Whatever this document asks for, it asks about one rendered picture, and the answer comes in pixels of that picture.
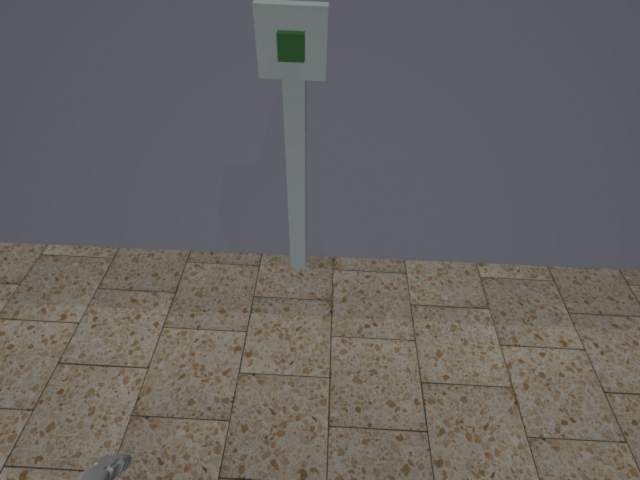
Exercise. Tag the button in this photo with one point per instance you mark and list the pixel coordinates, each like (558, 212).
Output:
(291, 46)

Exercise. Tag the robot left hand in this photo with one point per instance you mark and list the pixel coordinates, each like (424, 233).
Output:
(107, 468)

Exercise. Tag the panel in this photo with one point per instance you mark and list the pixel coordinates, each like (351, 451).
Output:
(311, 17)

